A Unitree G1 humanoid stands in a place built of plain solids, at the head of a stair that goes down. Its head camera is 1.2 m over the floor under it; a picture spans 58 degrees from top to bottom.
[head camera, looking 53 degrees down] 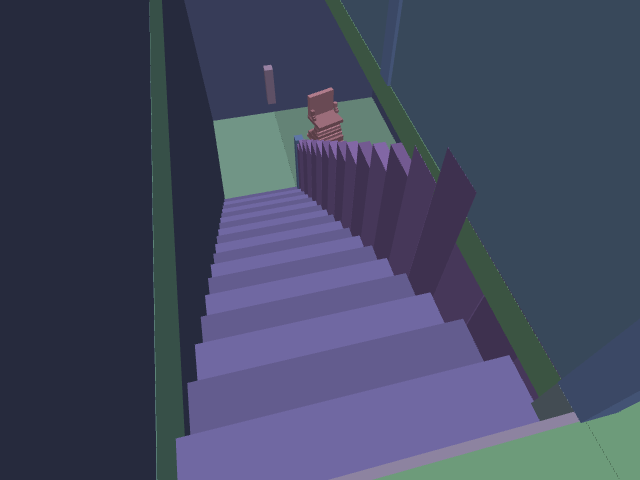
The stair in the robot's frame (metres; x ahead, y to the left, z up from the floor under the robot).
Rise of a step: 0.19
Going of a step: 0.24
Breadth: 1.10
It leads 14 degrees to the left of straight ahead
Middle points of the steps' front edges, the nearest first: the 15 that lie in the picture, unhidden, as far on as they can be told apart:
0.20 -0.16 0.00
0.44 -0.10 -0.19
0.67 -0.04 -0.39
0.90 0.01 -0.58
1.14 0.07 -0.77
1.37 0.13 -0.97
1.60 0.18 -1.16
1.84 0.24 -1.35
2.07 0.30 -1.55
2.30 0.35 -1.74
2.53 0.41 -1.93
2.77 0.47 -2.12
3.00 0.52 -2.32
3.23 0.58 -2.51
3.47 0.64 -2.70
